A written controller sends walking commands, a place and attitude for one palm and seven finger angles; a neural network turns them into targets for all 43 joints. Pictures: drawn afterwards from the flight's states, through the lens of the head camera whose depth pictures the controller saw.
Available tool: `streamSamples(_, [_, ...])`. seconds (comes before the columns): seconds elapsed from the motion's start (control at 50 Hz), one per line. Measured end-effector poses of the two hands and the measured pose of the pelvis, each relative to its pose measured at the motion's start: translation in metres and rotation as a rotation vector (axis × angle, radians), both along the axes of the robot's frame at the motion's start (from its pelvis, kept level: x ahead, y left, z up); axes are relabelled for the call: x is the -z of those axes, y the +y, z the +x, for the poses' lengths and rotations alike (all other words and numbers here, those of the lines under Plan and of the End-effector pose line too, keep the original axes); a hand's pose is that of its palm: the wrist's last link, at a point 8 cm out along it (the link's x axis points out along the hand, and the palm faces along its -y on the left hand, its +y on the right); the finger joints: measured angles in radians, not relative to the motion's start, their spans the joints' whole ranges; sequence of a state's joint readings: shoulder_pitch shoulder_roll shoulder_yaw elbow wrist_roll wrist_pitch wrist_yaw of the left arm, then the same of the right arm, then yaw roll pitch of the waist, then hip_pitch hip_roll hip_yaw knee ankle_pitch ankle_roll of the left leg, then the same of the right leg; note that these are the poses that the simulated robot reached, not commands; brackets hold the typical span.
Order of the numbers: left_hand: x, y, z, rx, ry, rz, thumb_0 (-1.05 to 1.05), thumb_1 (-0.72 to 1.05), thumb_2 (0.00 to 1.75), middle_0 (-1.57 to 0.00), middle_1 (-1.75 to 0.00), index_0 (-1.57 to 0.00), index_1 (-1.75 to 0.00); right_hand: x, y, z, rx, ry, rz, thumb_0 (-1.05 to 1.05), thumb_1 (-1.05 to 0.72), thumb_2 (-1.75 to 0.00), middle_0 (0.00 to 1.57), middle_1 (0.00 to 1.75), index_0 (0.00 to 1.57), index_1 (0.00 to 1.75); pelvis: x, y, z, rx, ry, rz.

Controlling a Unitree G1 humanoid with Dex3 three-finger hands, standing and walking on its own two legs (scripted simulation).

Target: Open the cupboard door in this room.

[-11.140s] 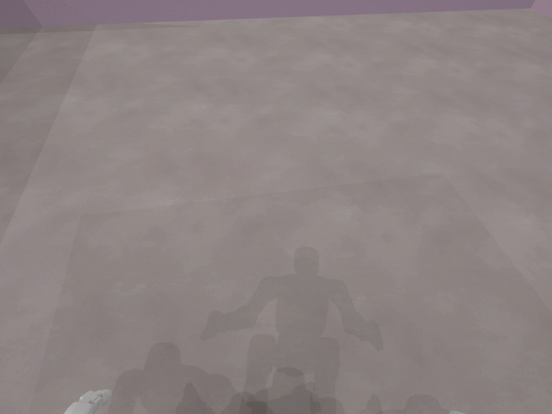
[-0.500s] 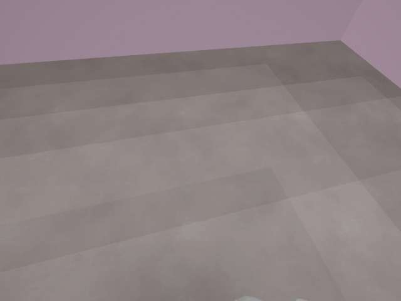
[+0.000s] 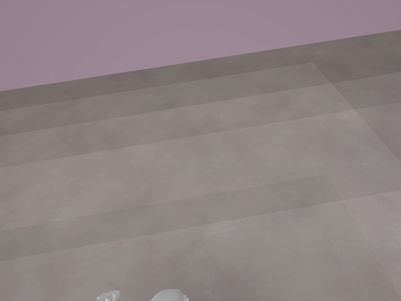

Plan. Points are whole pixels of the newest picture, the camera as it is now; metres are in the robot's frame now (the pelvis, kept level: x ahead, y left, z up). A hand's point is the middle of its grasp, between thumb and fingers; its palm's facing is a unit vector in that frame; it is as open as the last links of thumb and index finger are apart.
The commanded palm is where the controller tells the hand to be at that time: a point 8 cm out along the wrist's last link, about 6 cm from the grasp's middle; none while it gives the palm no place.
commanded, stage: turn or walk to find it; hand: left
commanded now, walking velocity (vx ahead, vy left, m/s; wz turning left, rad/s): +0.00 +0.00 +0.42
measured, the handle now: out of the picture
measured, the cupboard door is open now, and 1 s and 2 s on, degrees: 0 0 0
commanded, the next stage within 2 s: none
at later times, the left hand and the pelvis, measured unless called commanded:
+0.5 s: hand out of the picture -0.08 +0.26 -0.19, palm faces +0.30 -0.93 -0.22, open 7.4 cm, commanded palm none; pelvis -0.04 +0.05 +0.00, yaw +13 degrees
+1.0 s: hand out of the picture -0.02 +0.23 -0.15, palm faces +0.38 -0.88 -0.28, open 7.4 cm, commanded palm none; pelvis -0.07 +0.00 -0.01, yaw +24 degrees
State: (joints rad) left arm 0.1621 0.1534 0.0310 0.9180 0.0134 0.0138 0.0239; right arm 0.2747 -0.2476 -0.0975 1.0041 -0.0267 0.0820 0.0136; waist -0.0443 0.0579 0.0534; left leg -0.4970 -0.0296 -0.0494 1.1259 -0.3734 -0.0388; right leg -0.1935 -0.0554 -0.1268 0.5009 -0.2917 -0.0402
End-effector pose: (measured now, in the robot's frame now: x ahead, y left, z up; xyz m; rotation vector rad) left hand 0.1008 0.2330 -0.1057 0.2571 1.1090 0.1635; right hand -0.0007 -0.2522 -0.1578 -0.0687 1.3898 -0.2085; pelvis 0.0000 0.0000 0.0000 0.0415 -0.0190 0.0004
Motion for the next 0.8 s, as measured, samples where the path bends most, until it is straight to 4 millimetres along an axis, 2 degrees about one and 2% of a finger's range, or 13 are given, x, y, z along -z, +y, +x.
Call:
streamSamples(0.1, [0.005,0.0,-0.041,-0.083,0.04,-0.012,0.01,0.9,0.9,-0.2,-0.3,-0.2,-0.3,-0.003,-0.007,0.012,-0.07,0.008,-0.011,0.0,-0.91,-0.9,0.2,0.3,0.2,0.3,-0.001,-0.004,-0.005,-0.056,-0.005,0.002])
streamSamples(0.2, [0.016,0.01,-0.09,-0.171,0.106,-0.028,0.01,0.91,0.9,-0.2,-0.3,-0.2,-0.3,-0.008,-0.001,0.04,-0.156,-0.015,-0.034,0.0,-0.91,-0.9,0.2,0.3,0.2,0.3,0.0,0.002,-0.013,-0.103,-0.003,-0.003])
streamSamples(0.28, [0.028,0.025,-0.133,-0.238,0.172,-0.048,0.01,0.91,0.9,-0.2,-0.3,-0.2,-0.3,-0.015,0.018,0.074,-0.237,-0.079,-0.057,0.0,-0.92,-0.9,0.2,0.3,0.2,0.3,0.004,0.013,-0.021,-0.137,0.001,-0.018])
streamSamples(0.36, [0.048,0.047,-0.173,-0.309,0.224,-0.076,0.01,0.9,0.9,-0.2,-0.3,-0.2,-0.3,-0.023,0.047,0.109,-0.324,-0.175,-0.09,0.0,-0.92,-0.9,0.2,0.3,0.2,0.3,0.013,0.032,-0.029,-0.181,0.001,-0.048])
streamSamples(0.42, [0.058,0.063,-0.194,-0.35,0.263,-0.09,0.01,0.9,0.9,-0.2,-0.3,-0.2,-0.29,-0.034,0.071,0.123,-0.372,-0.238,-0.1,0.0,-0.92,-0.9,0.2,0.3,0.2,0.3,0.015,0.044,-0.036,-0.189,-0.008,-0.041])
streamSamples(0.5, [0.051,0.076,-0.2,-0.377,0.259,-0.104,0.01,0.91,0.9,-0.2,-0.3,-0.2,-0.29,-0.048,0.092,0.122,-0.41,-0.261,-0.106,0.0,-0.91,-0.9,0.2,0.3,0.2,0.3,0.004,0.055,-0.042,-0.223,-0.01,-0.073])
streamSamples(0.62, [0.038,0.09,-0.186,-0.385,0.158,-0.097,0.01,0.91,0.9,-0.2,-0.3,-0.2,-0.29,-0.05,0.106,0.104,-0.429,-0.234,-0.084,0.0,-0.91,-0.9,0.2,0.3,0.2,0.3,-0.005,0.061,-0.051,-0.264,-0.007,-0.08])
streamSamples(0.7, [0.032,0.092,-0.176,-0.384,0.11,-0.081,0.01,0.91,0.9,-0.2,-0.3,-0.2,-0.29,-0.044,0.103,0.084,-0.418,-0.199,-0.067,0.0,-0.91,-0.9,0.2,0.3,0.21,0.3,-0.005,0.058,-0.057,-0.29,-0.004,-0.071])
streamSamples(0.8, [0.025,0.084,-0.161,-0.377,0.059,-0.059,0.01,0.91,0.9,-0.2,-0.3,-0.2,-0.29,-0.031,0.086,0.053,-0.4,-0.126,-0.05,0.0,-0.91,-0.9,0.2,0.3,0.21,0.3,-0.003,0.047,-0.063,-0.327,0.004,-0.059])
